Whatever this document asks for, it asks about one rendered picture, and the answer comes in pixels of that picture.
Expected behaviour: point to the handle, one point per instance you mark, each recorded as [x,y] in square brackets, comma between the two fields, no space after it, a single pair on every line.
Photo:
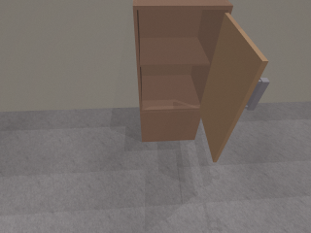
[257,93]

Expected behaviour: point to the cupboard door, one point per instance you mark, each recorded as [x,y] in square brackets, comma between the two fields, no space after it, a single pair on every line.
[236,68]

